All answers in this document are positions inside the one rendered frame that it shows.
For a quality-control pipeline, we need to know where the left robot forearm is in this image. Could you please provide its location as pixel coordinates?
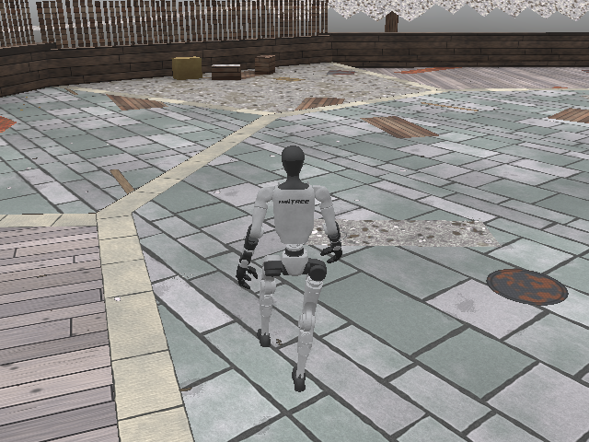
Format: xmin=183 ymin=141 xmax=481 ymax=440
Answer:
xmin=238 ymin=224 xmax=259 ymax=268

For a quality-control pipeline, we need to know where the right robot hand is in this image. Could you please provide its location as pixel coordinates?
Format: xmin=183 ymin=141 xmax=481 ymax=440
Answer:
xmin=320 ymin=245 xmax=342 ymax=263

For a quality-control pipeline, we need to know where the right robot upper arm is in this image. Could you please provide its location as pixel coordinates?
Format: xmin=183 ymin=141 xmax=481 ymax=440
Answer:
xmin=313 ymin=185 xmax=338 ymax=235

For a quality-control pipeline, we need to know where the right robot shin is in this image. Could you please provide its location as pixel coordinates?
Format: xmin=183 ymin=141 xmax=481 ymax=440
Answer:
xmin=296 ymin=315 xmax=316 ymax=378

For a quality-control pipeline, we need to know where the left robot upper arm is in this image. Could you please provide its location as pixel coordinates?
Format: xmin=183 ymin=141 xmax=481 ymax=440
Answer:
xmin=249 ymin=186 xmax=274 ymax=238

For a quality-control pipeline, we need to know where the right robot forearm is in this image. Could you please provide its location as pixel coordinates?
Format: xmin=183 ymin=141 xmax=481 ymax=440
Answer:
xmin=328 ymin=221 xmax=341 ymax=250

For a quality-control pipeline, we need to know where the left robot hand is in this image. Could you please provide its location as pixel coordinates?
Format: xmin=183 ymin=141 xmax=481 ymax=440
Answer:
xmin=236 ymin=265 xmax=258 ymax=289

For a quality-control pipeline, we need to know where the right robot foot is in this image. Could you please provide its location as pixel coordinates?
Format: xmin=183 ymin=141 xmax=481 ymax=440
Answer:
xmin=292 ymin=366 xmax=306 ymax=392

